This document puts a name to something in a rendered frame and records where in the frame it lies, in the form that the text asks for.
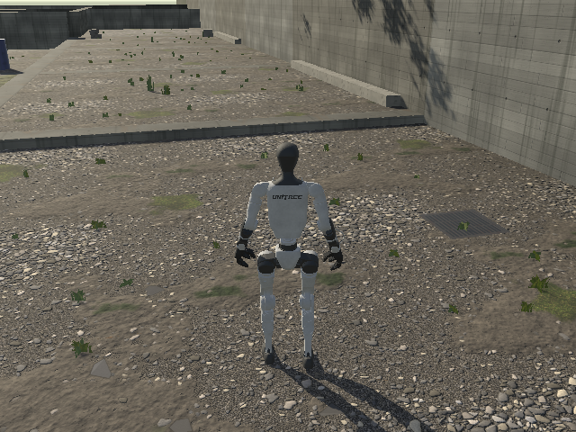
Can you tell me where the robot right upper arm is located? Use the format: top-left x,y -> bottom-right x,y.
306,182 -> 331,231

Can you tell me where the robot left hand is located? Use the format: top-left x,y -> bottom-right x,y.
234,247 -> 256,267

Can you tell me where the robot right forearm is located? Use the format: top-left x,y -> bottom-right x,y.
322,218 -> 340,253

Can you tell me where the robot right shin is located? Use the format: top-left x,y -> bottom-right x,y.
301,294 -> 314,357

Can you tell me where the robot right hand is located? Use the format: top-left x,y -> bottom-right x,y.
322,249 -> 343,271

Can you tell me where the robot left upper arm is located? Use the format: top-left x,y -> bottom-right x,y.
243,181 -> 269,230

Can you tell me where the robot left thigh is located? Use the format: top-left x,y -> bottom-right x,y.
257,250 -> 276,311

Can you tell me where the robot left forearm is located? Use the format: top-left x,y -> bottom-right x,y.
237,216 -> 253,250

